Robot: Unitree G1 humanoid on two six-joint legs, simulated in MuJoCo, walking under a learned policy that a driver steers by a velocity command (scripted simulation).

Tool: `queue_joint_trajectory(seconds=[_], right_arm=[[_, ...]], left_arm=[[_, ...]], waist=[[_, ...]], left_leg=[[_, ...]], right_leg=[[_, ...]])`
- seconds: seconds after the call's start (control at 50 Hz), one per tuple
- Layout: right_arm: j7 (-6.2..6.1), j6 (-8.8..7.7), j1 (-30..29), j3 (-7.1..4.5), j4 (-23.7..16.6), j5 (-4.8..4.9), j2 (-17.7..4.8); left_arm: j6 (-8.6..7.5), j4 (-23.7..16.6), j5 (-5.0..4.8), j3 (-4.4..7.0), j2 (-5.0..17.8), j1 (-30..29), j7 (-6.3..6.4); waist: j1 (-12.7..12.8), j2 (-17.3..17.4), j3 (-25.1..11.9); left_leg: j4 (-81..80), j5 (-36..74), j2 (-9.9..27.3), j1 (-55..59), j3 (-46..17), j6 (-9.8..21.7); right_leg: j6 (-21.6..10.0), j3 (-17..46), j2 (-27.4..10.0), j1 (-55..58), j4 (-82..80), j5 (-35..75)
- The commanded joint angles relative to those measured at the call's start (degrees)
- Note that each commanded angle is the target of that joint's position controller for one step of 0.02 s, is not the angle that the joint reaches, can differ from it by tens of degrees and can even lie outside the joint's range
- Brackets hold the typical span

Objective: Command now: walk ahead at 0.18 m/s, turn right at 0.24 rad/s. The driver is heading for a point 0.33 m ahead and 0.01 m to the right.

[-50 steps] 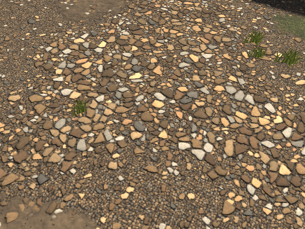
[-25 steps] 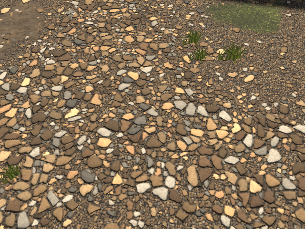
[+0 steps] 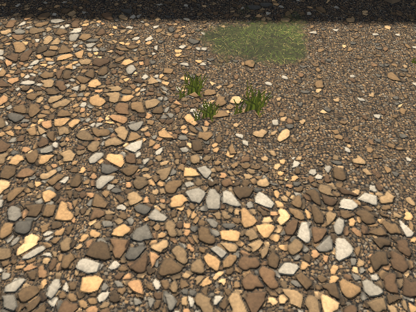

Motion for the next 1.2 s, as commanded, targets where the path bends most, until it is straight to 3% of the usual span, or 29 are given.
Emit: queue_joint_trajectory(seconds=[0.02, 0.06, 0.1, 0.14, 0.18, 0.2, 0.22, 0.24, 0.26, 0.28, 0.36, 0.52, 0.78, 1.2], right_arm=[[-0.02, 0.0, -1.5, -1.05, -1.6, -0.41, -6.1], [-0.3, 0.34, -2.0, -1.54, -0.7, 0.16, -7.8], [-0.49, 0.96, -1.3, -1.76, 0.2, 0.87, -8.8], [-0.5, 1.72, -1.5, -1.53, 0.8, 1.25, -8.9], [-0.37, 2.25, -1.8, -0.81, 1.5, 1.72, -7.6], [-0.21, 2.21, 0.0, -0.07, 2.3, 1.42, -5.7], [-0.02, 2.05, 1.4, 0.59, 2.5, 0.23, -4.2], [0.07, 2.0, 6.5, 0.78, 3.3, 0.14, -2.9], [-0.27, 2.33, 4.0, 0.7, 3.8, -0.19, -4.4], [-0.46, 2.62, 2.0, 0.31, 3.7, 0.04, -5.9], [-1.04, 3.07, 2.7, 0.28, 5.1, 0.34, -6.2], [-1.46, 3.75, 2.0, 0.16, 8.3, 0.96, -6.3], [-2.81, 4.92, 1.7, -0.1, 13.6, 1.06, -6.7], [-3.75, 4.76, 6.1, 0.34, 18.5, 1.02, -4.6]], left_arm=[[0.35, -3.3, 0.28, 0.59, 1.9, 4.0, 0.33], [0.24, -3.3, 0.73, 0.01, 1.0, 3.1, 0.28], [0.48, -3.3, 0.62, 0.03, 1.8, 1.8, 0.1], [1.02, -3.2, 0.62, 0.24, 2.6, 0.3, -0.17], [1.25, -3.1, 1.27, 0.28, 2.3, -0.8, -0.38], [1.24, -4.0, 1.94, 0.32, 3.2, -2.3, -0.26], [1.17, -5.2, 2.25, 0.6, 5.8, -3.1, 0.11], [1.28, -4.7, 1.86, 0.83, 7.4, -6.1, 0.21], [0.96, -5.0, 1.76, 0.28, 3.9, -7.1, -0.38], [0.6, -4.7, 2.2, -0.1, 2.5, -7.1, -0.72], [-0.75, -3.7, 1.61, -0.08, 3.0, -5.3, -0.71], [-0.71, -2.4, 1.32, -0.03, 2.5, -5.7, -0.69], [-0.99, 3.8, 1.17, 0.07, 2.1, -5.2, -0.31], [-1.0, 15.3, 0.8, -0.92, 1.1, -4.0, 0.37]], waist=[[1.7, 9.3, -7.7], [1.4, 9.6, -10.3], [0.6, 9.4, -11.9], [0.5, 8.6, -10.9], [1.3, 7.9, -8.4], [1.0, 6.3, -7.1], [-0.5, 1.5, -7.4], [-5.2, -6.7, -7.3], [-2.9, -5.8, -6.0], [-1.9, -4.4, -3.7], [-1.5, -2.2, -3.9], [-1.5, 0.8, -5.4], [-1.9, 1.1, -3.8], [-1.6, 1.6, -1.0]], left_leg=[[-8.9, 31.2, 13.2, 7.5, -10.2, 11.2], [-8.7, 35.9, 13.5, 7.7, -8.2, 11.9], [-8.7, 31.8, 14.1, 9.0, -8.0, 12.0], [-8.9, 20.1, 13.8, 7.8, -8.1, 11.1], [-8.4, 4.2, 11.6, 4.3, -7.7, 8.1], [-7.9, -3.3, 9.9, 2.0, -7.5, 5.0], [-4.4, -9.8, 6.9, -0.2, -5.2, 1.8], [-4.3, -12.9, 2.7, 2.8, -0.8, -0.5], [-3.6, -9.2, 2.6, 7.0, 0.0, -1.9], [-3.3, -7.5, 2.7, 6.6, -0.1, -2.0], [-2.5, -2.1, 3.6, 6.8, -1.0, -1.2], [-1.3, 3.1, 4.1, 9.7, -1.1, -1.7], [-2.6, 1.4, 4.1, 11.3, -1.1, -1.9], [-4.7, -3.5, 3.3, 9.4, -0.5, -1.8]], right_leg=[[1.2, -0.9, -4.3, 0.9, -10.3, 3.0], [1.3, -2.3, -4.6, 6.0, -18.6, 8.2], [1.1, -2.9, -4.5, 9.2, -24.2, 13.0], [0.2, -3.7, -4.1, 12.6, -30.1, 16.7], [-1.6, -4.4, -3.5, 18.0, -39.2, 22.3], [-3.0, -1.4, -5.8, 20.5, -42.7, 26.0], [-5.2, 4.5, -11.5, 23.0, -43.6, 32.9], [-7.8, 5.6, -12.8, 17.7, -42.6, 25.6], [-7.1, 4.0, -9.9, 12.7, -43.5, 15.9], [-5.6, 2.8, -8.0, 11.2, -43.4, 14.3], [-4.3, 1.2, -6.8, 13.4, -40.1, 26.0], [-4.7, 0.4, -6.1, 15.4, -38.4, 33.7], [-4.1, -1.1, -5.0, 15.1, -40.4, 30.9], [-3.4, -2.8, -3.7, 13.6, -43.2, 22.3]])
